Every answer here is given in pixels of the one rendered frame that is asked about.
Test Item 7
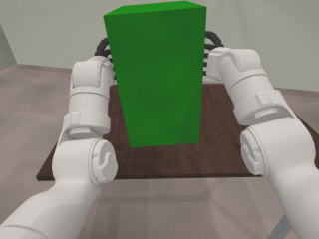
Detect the carton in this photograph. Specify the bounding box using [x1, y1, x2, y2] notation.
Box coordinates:
[103, 0, 207, 147]

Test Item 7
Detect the robot right forearm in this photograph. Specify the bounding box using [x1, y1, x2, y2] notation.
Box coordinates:
[206, 47, 316, 159]

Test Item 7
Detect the robot left forearm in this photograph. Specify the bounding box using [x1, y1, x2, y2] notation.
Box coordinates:
[52, 56, 115, 175]

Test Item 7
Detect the table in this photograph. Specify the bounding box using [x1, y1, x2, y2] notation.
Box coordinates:
[36, 84, 319, 239]

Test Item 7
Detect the left robot hand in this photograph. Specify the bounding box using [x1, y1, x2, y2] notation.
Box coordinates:
[94, 38, 116, 80]

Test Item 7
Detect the robot left upper arm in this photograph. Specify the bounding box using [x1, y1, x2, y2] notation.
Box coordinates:
[0, 138, 118, 239]

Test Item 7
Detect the robot right upper arm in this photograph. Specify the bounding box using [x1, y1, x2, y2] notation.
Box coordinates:
[240, 117, 319, 239]

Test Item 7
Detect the right robot hand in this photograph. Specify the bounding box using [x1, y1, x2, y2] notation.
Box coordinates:
[203, 31, 224, 76]

